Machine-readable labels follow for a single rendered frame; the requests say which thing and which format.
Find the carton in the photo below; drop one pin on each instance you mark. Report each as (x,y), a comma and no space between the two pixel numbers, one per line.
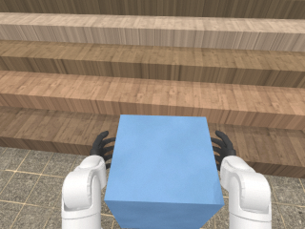
(163,173)

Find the right robot forearm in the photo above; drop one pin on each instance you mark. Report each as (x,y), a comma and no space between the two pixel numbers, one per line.
(250,202)

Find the robot right hand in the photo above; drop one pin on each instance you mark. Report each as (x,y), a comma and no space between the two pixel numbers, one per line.
(226,148)

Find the robot left hand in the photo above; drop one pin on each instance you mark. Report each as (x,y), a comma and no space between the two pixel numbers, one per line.
(98,147)

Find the left robot forearm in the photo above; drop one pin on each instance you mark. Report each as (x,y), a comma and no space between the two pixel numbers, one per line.
(81,194)

